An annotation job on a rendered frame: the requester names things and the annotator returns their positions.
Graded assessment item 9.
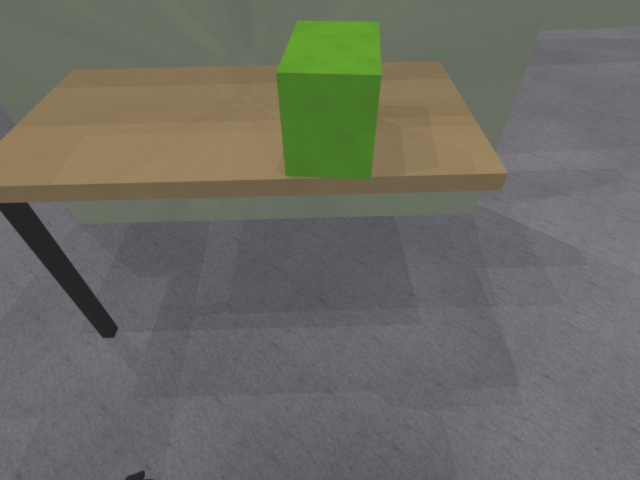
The table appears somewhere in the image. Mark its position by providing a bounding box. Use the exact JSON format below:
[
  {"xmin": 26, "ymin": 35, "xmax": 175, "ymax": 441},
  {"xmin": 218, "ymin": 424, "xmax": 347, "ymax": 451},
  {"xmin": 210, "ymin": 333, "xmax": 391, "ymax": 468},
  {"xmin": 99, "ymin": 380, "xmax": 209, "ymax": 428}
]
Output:
[{"xmin": 0, "ymin": 61, "xmax": 508, "ymax": 338}]

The carton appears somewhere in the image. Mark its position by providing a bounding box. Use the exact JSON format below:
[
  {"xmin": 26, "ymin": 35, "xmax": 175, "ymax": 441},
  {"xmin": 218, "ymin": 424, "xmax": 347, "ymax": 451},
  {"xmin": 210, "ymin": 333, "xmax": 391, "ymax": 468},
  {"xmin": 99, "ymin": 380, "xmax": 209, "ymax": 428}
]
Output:
[{"xmin": 276, "ymin": 21, "xmax": 381, "ymax": 180}]

